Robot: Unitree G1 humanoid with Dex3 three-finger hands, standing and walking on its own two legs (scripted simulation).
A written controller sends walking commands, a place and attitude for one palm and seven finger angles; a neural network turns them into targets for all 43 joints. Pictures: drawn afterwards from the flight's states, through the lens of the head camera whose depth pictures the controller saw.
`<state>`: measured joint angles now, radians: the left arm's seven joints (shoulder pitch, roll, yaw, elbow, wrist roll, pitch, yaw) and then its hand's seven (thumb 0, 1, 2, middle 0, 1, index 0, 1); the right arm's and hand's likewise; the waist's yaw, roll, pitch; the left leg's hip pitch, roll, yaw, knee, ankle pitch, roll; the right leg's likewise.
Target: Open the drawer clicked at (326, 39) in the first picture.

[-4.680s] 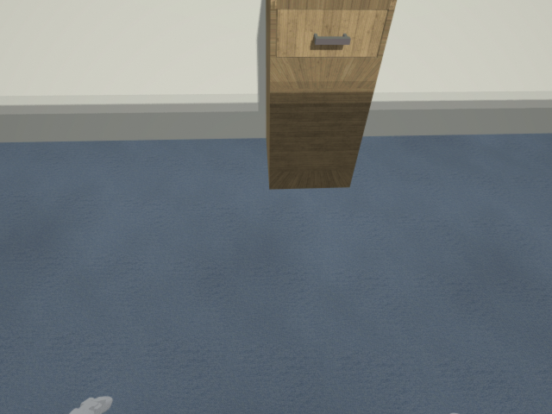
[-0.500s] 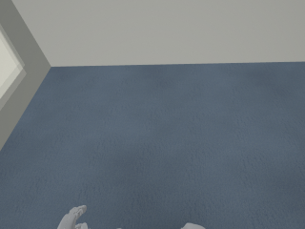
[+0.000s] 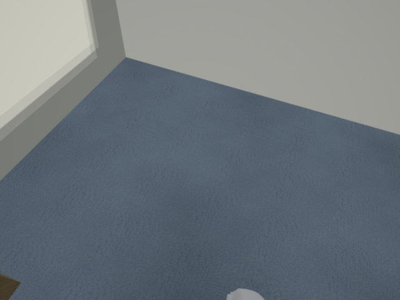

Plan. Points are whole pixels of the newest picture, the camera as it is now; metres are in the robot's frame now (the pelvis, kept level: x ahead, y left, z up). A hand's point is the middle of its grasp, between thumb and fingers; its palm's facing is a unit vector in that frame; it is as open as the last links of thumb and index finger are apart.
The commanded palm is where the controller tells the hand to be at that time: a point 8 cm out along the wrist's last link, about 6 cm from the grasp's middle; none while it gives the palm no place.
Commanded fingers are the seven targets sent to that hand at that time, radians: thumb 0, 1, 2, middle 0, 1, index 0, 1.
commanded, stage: turn to face it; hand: left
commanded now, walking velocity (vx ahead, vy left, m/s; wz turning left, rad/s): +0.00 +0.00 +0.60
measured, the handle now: out of the picture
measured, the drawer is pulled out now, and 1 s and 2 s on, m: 0.00 0.00 0.00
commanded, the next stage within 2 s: take the last steps up to it in 2.00 s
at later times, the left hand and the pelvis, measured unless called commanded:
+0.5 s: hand out of the picture +0.02 +0.15 -0.14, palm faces +0.31 -0.91 -0.28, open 7.4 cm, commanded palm none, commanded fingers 0.00 0.90 0.90 -0.20 -0.30 -0.20 -0.30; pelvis -0.02 -0.07 +0.01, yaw +18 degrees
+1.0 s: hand out of the picture -0.11 +0.20 -0.16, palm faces +0.59 -0.76 -0.27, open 7.4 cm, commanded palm none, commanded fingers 0.00 0.90 0.90 -0.20 -0.30 -0.20 -0.30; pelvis -0.03 -0.03 +0.00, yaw +36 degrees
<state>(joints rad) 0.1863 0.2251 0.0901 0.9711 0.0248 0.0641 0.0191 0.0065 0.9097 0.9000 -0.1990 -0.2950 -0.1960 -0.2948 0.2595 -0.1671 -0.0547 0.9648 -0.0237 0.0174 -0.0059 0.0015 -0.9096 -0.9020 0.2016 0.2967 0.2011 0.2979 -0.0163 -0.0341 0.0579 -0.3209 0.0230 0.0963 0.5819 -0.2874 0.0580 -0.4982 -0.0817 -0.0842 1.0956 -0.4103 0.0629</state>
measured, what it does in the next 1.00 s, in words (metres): steps on the spot, turning left: right foot, then left foot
